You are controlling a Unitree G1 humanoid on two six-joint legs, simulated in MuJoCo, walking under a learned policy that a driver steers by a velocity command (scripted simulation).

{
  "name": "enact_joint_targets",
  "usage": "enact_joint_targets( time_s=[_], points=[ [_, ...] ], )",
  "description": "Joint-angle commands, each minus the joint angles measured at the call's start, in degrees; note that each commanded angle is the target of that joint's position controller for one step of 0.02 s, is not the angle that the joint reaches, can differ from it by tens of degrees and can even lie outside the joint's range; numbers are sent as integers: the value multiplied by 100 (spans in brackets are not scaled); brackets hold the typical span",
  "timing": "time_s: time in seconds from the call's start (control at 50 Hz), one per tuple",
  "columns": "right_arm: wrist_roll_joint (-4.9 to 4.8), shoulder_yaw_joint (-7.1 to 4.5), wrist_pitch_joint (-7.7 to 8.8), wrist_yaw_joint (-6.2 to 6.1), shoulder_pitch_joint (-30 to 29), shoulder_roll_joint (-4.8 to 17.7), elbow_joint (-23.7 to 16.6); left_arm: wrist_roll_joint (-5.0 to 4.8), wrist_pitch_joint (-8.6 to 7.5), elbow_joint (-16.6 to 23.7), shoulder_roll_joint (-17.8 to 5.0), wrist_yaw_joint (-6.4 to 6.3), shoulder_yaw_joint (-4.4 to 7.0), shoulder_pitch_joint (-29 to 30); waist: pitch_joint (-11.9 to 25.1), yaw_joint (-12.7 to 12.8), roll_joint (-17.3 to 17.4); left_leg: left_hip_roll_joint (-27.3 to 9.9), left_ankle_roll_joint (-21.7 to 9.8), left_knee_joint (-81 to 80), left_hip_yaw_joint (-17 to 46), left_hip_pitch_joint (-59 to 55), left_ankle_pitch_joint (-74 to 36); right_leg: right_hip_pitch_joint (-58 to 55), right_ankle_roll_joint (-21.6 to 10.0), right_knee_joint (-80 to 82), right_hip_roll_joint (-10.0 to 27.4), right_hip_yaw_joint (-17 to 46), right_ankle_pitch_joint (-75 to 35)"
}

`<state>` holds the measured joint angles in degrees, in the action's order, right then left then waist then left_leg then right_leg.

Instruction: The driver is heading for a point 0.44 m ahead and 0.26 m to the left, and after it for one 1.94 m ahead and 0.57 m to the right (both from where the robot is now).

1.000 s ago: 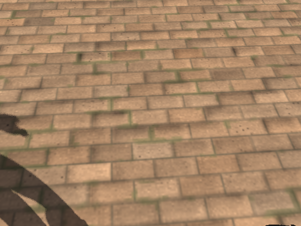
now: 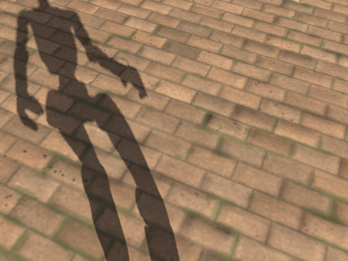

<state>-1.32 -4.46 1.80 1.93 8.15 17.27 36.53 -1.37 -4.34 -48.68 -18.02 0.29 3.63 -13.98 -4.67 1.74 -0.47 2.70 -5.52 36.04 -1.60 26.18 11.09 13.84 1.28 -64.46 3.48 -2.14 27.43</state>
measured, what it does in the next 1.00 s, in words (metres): walks ahead, turning left: right foot, then left foot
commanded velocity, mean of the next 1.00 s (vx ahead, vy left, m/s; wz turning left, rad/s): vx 0.50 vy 0.00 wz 0.33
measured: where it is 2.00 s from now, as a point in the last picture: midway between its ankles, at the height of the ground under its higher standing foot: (156, 181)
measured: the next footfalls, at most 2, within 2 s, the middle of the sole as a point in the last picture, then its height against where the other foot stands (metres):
right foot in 0.40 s outside the picture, level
left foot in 0.88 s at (119, 218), level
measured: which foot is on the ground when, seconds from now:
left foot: down 0.00-0.42, up 0.44-0.86, down 0.88-1.00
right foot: up 0.00-0.38, down 0.40-0.90, up 0.92-1.00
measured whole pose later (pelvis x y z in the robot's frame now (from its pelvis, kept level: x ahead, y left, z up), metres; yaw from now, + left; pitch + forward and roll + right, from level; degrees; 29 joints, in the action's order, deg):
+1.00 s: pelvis +0.52 +0.11 +0.01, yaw +16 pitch +2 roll -1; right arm 0.2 -2.2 4.7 1.1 6.8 14.5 38.2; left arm -2.0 -3.3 -48.9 -17.8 0.2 3.2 -20.7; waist -2.0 2.6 -1.7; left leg -0.8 -1.3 29.9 -2.4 21.1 10.8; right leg 20.4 -0.4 -62.9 2.3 2.5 24.7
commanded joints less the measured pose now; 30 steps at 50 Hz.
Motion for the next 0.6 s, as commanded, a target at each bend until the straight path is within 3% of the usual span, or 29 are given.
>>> enact_joint_targets(
  time_s=[0.02, 0.04, 0.06, 0.1, 0.16, 0.22, 0.32, 0.36, 0.38, 0.4, 0.42, 0.44, 0.46, 0.48, 0.5, 0.52, 0.54, 0.58, 0.6],
  points=[
    [30, -243, 172, -42, 912, 833, -129, 46, -402, 765, -684, 1, 78, 559, 1049, -454, 180, -1622, -1231, -2005, 3033, -3100, 30, 2982, -182, -526, 243, 682, -598],
    [84, -179, 180, -65, 628, 675, -214, 134, -357, 718, -746, -8, 122, 458, 906, -243, 258, -1447, -1157, -2100, 2658, -2536, -549, 2558, -149, -161, 360, 729, -830],
    [123, -158, 179, -87, 505, 651, -269, 155, -284, 708, -748, 10, 140, 378, 838, -126, 328, -1367, -1157, -2223, 2530, -2190, -826, 2299, -97, 18, 375, 725, -956],
    [86, -176, 208, -143, 534, 727, -236, 216, -172, 729, -586, 14, 117, 378, 730, -63, 244, -1266, -1213, -2343, 2215, -1739, -1375, 2133, 82, 487, 314, 602, -1163],
    [61, -221, 198, -256, 772, 887, -107, 237, -114, 923, -362, 6, 36, 976, 458, -230, 253, -983, -1047, -2405, 1782, -1363, -1333, 2135, 279, 1676, 129, 524, -2197],
    [34, -231, 155, -301, 1012, 913, 22, 184, -144, 1090, -233, 62, -27, 1569, 330, -476, 407, -759, -779, -2333, 1634, -1111, -776, 1682, 294, 2859, -149, 490, -3185],
    [-22, -226, 87, -325, 1354, 840, 239, 103, -236, 1285, -469, 154, 49, 1891, 330, -555, 544, -1021, -630, -1706, 2303, -1712, -416, 1449, 105, 3576, -293, 717, -2988],
    [-8, -239, 37, -342, 1300, 845, 249, 92, -286, 1247, -578, 158, 111, 1628, 391, -398, 740, -1084, -550, -1344, 2568, -1911, -668, 1114, -53, 3668, -333, 674, -2417],
    [-4, -210, 14, -338, 1218, 761, 230, 104, -312, 1135, -638, 133, 168, 1205, 541, -166, 783, -943, -446, -1018, 2552, -1863, -909, 535, -181, 3883, -377, 549, -2394],
    [29, -120, 20, -317, 1184, 521, 178, 175, -344, 1027, -823, 96, 256, 572, 1053, 141, 659, -632, -257, -129, 2303, -1595, -1067, -574, -422, 3869, -62, 744, -2398],
    [149, 6, 29, -313, 1304, 200, 62, 225, -333, 953, -1155, 46, 334, -344, 1943, 419, -127, -193, -2, 1564, 1734, -757, 186, -2143, -750, 3762, 987, 1820, -2163],
    [-93, 57, 84, -307, 2098, 66, -83, 245, -254, 735, -1464, 100, 413, -661, 2407, -7, -2169, 360, 322, 3219, 1230, 1280, 2445, -3541, -1642, 4502, 2096, 4669, -591],
    [-141, -51, 77, -331, 1918, 699, 115, 115, -229, 882, -839, 118, 279, -418, 1828, 136, -1249, -132, 413, 3863, 1389, 1853, 2107, -3155, -1480, 4761, 2022, 4695, 553],
    [-84, -128, 46, -320, 1258, 952, 40, 106, -186, 928, -535, 81, 198, -181, 1145, 276, -705, -315, 446, 3924, 1197, 1947, 1559, -2448, -1230, 4813, 1776, 3667, 291],
    [-23, -131, 21, -326, 982, 885, 0, 169, -152, 950, -473, 69, 156, 85, 792, 168, -311, -507, 476, 3789, 1041, 1714, 1169, -1758, -1116, 4906, 1534, 2955, -493],
    [29, -144, 20, -305, 794, 792, -61, 194, -133, 895, -373, 55, 128, 224, 508, 80, -295, -662, 482, 3513, 1035, 1603, 921, -1286, -1104, 5022, 1334, 2447, -1096],
    [-6, -137, 1, -267, 837, 666, -74, 229, -149, 861, -329, 33, 105, 273, 447, -37, -464, -805, 466, 3337, 999, 1333, 765, -973, -1045, 5159, 1184, 2004, -1465],
    [-48, -92, -54, -237, 831, 418, -106, 177, -201, 763, -321, 26, 122, 243, 397, -74, -567, -894, 490, 3079, 836, 1262, 664, -788, -1114, 5393, 1094, 1446, -1932],
    [-13, -51, -55, -240, 722, 306, -152, 165, -232, 673, -381, 41, 137, 118, 364, -49, -462, -891, 502, 2841, 845, 1276, 588, -713, -1213, 5487, 1096, 1351, -2139]
  ],
)
Velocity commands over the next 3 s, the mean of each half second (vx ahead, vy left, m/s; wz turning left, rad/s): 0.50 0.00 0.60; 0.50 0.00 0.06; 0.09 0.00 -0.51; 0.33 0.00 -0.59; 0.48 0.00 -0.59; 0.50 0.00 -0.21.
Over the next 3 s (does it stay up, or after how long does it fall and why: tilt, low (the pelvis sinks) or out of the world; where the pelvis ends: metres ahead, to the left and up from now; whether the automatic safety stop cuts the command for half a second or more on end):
stays up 1.21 -0.18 0.02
